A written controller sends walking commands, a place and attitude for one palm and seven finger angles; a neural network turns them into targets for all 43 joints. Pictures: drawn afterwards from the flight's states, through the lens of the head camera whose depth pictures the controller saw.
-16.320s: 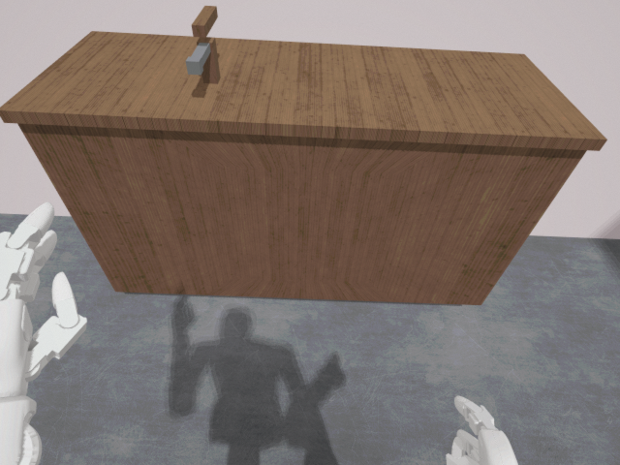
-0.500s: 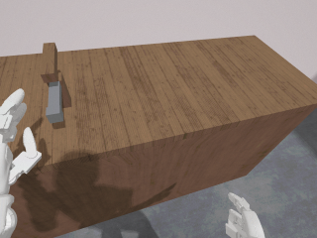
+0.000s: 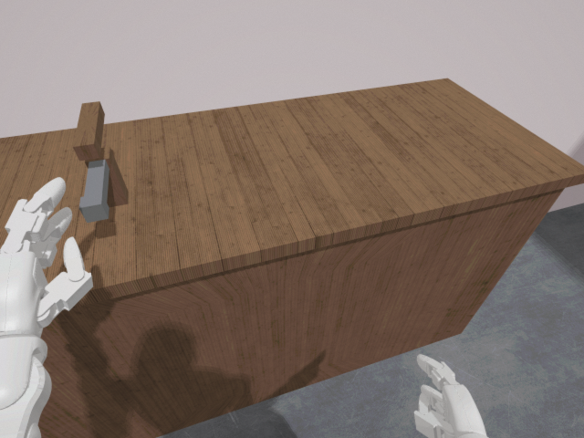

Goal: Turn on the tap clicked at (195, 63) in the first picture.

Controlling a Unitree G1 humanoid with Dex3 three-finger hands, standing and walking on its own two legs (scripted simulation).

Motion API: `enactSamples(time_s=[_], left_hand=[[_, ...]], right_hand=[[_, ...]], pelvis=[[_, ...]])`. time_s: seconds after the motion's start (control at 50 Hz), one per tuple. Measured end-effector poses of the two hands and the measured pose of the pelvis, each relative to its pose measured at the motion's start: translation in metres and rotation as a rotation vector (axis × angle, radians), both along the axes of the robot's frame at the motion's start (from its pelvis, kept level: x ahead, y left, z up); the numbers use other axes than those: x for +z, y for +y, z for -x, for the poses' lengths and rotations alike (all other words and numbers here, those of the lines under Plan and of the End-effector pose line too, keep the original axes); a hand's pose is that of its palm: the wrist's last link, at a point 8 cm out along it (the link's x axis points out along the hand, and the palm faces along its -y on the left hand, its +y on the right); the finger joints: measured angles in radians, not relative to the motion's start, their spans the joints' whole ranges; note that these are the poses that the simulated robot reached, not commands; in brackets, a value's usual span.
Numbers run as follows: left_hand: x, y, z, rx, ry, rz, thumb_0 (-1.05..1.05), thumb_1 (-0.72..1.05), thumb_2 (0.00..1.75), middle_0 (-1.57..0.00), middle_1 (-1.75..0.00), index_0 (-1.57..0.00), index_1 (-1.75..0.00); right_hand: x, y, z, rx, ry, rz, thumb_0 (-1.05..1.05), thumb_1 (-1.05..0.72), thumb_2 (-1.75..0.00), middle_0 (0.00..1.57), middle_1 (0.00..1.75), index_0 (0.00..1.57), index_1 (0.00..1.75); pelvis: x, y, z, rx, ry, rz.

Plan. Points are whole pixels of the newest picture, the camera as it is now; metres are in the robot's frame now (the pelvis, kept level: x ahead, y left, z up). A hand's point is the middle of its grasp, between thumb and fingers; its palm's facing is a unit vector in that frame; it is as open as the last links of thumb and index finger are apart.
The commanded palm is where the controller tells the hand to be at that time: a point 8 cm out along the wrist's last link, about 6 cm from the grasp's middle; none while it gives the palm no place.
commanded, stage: turn the palm inward beside the body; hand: left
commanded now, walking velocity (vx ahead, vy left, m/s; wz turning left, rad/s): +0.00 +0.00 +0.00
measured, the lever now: (94, 208) +0.36 +0.32 +0.14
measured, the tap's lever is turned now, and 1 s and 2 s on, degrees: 0 0 0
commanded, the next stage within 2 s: reach beside the lever's end, fingers flat in 1.88 s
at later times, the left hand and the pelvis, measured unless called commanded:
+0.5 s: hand (105, 272) +0.23 +0.23 +0.17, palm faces +0.56 -0.79 -0.26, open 7.5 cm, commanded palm +0.17 +0.26 +0.19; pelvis +0.04 -0.05 -0.01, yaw +3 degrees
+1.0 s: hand (95, 279) +0.21 +0.23 +0.18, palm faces +0.54 -0.83 -0.15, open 7.5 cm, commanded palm +0.15 +0.26 +0.20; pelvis +0.03 -0.03 +0.00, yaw +3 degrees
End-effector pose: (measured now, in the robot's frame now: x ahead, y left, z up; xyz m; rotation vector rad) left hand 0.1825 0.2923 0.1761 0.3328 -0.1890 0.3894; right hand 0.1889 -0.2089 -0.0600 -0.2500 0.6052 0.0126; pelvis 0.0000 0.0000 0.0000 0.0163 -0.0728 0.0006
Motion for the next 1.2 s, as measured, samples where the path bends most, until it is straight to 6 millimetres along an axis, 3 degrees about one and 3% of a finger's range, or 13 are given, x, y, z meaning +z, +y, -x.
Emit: enactSamples(time_s=[0.14,0.34,0.56,0.82,1.02,1.2], left_hand=[[0.007,0.002,0.021,0.201,-0.073,-0.006,0.02,0.89,0.90,-0.21,-0.30,-0.21,-0.30],[0.014,-0.034,0.003,0.135,-0.010,0.009,0.02,0.89,0.90,-0.21,-0.30,-0.20,-0.30],[0.006,-0.031,0.004,0.192,0.030,0.049,0.02,0.89,0.90,-0.21,-0.30,-0.20,-0.30],[0.011,-0.031,0.008,0.153,-0.009,0.104,0.02,0.89,0.90,-0.21,-0.30,-0.20,-0.30],[0.013,-0.029,0.019,0.164,0.001,0.152,0.02,0.89,0.90,-0.20,-0.30,-0.20,-0.30],[0.015,-0.028,0.031,0.179,0.008,0.190,0.02,0.89,0.90,-0.20,-0.30,-0.20,-0.30]], right_hand=[[-0.012,-0.025,-0.011,0.025,0.012,0.047,0.01,-0.90,-0.90,0.21,0.30,0.21,0.30],[-0.020,-0.044,-0.028,-0.025,-0.007,0.006,0.01,-0.90,-0.90,0.21,0.30,0.21,0.30],[-0.027,-0.057,-0.049,-0.027,0.023,0.020,0.01,-0.90,-0.90,0.20,0.30,0.20,0.30],[-0.011,-0.027,-0.064,0.001,-0.069,-0.020,0.02,-0.90,-0.90,0.20,0.30,0.20,0.30],[-0.002,0.003,-0.060,0.043,-0.102,-0.049,0.01,-0.90,-0.90,0.21,0.30,0.21,0.30],[0.001,0.013,-0.056,0.057,-0.103,-0.049,0.02,-0.90,-0.90,0.21,0.30,0.21,0.30]], pelvis=[[-0.007,-0.027,0.004,0.039,-0.009,0.006],[-0.006,-0.050,-0.011,0.050,0.002,0.008],[-0.005,-0.051,-0.041,0.060,0.048,-0.001],[-0.004,-0.036,-0.043,0.060,0.040,0.000],[-0.001,-0.025,-0.031,0.057,0.007,0.007],[0.000,-0.021,-0.024,0.059,-0.017,0.010]])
